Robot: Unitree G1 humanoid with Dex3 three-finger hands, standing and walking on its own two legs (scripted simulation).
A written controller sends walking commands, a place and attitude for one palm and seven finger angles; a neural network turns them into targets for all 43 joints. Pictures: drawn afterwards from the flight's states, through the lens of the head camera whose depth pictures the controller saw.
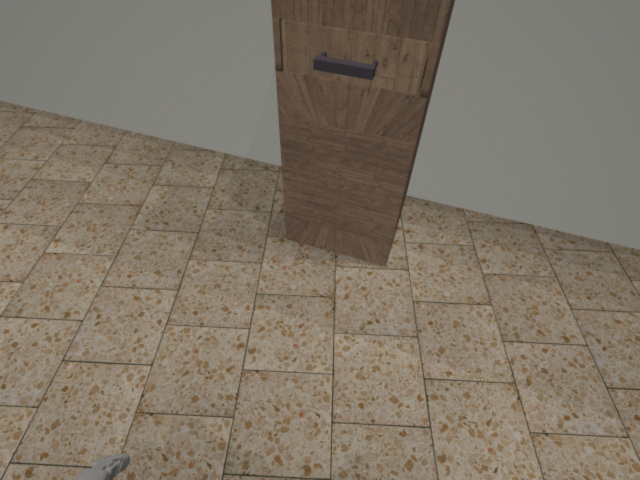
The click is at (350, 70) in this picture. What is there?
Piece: drawer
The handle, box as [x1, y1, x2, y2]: [313, 52, 377, 79]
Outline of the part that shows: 313,59 313,69 372,79 374,75 374,69 377,65 377,61 374,61 372,64 367,64 326,57 326,52 323,52 320,55 316,55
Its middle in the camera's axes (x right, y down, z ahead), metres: +0.07 -0.45 +1.00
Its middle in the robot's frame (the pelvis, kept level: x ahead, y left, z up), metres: +1.06 -0.02 +0.04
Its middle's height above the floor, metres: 0.81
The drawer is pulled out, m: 0.00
